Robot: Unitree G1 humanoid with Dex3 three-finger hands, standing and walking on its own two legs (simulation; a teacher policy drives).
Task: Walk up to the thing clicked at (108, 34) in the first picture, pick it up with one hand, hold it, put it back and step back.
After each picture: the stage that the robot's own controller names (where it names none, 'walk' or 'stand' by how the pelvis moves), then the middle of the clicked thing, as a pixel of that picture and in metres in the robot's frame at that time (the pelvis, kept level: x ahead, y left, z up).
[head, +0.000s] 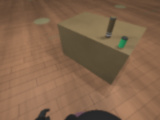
stand; (110, 27) +1.03 -0.20 +0.04
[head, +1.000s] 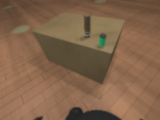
walk; (87, 27) +0.93 +0.12 +0.06
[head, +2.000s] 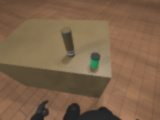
stand; (69, 44) +0.54 +0.20 +0.07
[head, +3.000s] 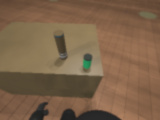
stand; (61, 46) +0.54 +0.25 +0.06
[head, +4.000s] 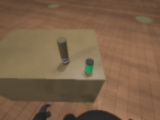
stand; (63, 52) +0.52 +0.23 +0.04
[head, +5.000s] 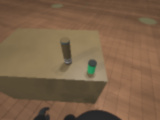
stand; (66, 52) +0.52 +0.21 +0.04
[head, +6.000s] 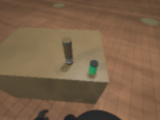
stand; (68, 52) +0.52 +0.20 +0.04
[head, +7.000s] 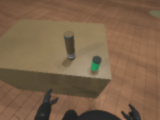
rise first; (70, 47) +0.53 +0.19 +0.04
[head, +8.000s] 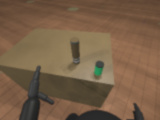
go down; (75, 52) +0.54 +0.18 +0.04
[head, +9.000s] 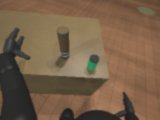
go down; (64, 45) +0.52 +0.17 +0.06
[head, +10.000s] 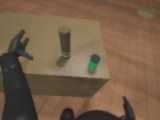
approach; (65, 45) +0.52 +0.17 +0.08
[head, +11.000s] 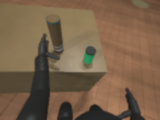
close in; (56, 37) +0.53 +0.19 +0.11
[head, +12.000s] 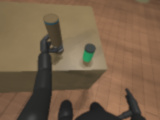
close; (55, 37) +0.51 +0.19 +0.12
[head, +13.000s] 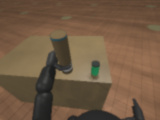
lift; (63, 55) +0.31 +0.15 +0.25
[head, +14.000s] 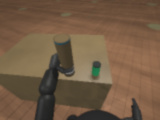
hold; (66, 58) +0.31 +0.15 +0.22
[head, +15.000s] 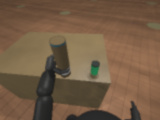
hold; (62, 60) +0.31 +0.17 +0.21
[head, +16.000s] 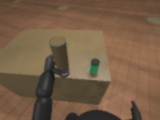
hold; (61, 60) +0.31 +0.17 +0.19
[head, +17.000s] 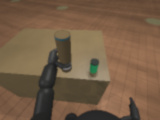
crouch; (64, 54) +0.35 +0.16 +0.20
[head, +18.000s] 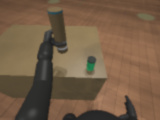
crouch; (59, 33) +0.47 +0.18 +0.24
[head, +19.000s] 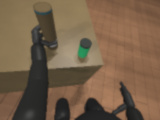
lower; (48, 31) +0.53 +0.18 +0.13
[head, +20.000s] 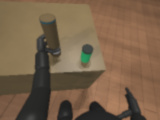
lower; (52, 39) +0.50 +0.19 +0.12
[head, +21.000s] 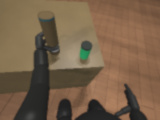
lower; (51, 37) +0.51 +0.19 +0.12
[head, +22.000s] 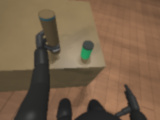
lower; (52, 36) +0.51 +0.19 +0.12
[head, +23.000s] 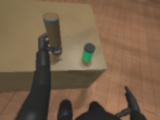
draw back; (54, 38) +0.51 +0.18 +0.12
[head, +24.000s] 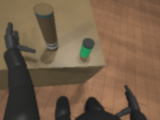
rise; (49, 33) +0.50 +0.19 +0.13
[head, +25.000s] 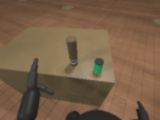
sink last; (72, 53) +0.49 +0.17 +0.08
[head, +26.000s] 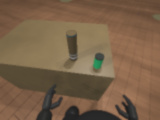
stand; (72, 47) +0.52 +0.17 +0.09
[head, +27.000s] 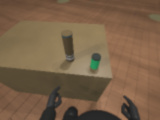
stand; (68, 48) +0.50 +0.19 +0.10
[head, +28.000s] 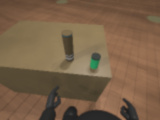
stand; (68, 47) +0.51 +0.19 +0.10
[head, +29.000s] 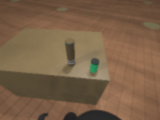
stand; (70, 53) +0.52 +0.18 +0.05
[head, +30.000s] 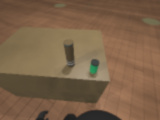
stand; (69, 54) +0.50 +0.18 +0.04
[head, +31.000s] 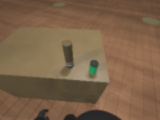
stand; (68, 55) +0.48 +0.19 +0.04
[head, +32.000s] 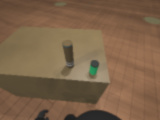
walk; (69, 55) +0.48 +0.19 +0.04
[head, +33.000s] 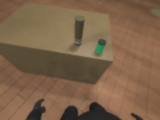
walk; (78, 32) +0.67 +0.15 +0.05
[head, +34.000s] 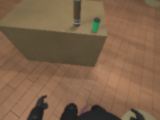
walk; (77, 13) +0.93 +0.21 +0.05
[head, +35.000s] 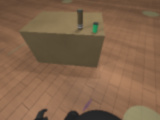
stand; (80, 19) +1.12 +0.21 +0.05
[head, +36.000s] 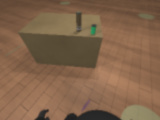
stand; (78, 21) +1.13 +0.20 +0.04
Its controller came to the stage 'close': yes
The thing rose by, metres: 0.21
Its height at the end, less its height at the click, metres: +0.00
